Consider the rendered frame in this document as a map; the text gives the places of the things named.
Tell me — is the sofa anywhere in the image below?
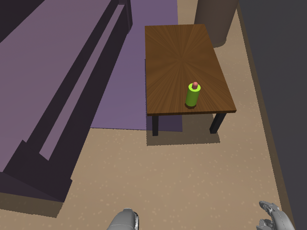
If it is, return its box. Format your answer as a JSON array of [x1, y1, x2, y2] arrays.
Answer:
[[0, 0, 133, 203]]

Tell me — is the coffee table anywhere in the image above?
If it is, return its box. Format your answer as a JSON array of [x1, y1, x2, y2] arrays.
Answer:
[[145, 24, 236, 136]]

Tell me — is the right robot hand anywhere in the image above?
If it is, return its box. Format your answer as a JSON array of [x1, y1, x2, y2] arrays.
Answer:
[[256, 201, 295, 230]]

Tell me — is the bottle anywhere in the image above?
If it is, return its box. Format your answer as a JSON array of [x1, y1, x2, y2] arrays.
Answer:
[[186, 82, 201, 106]]

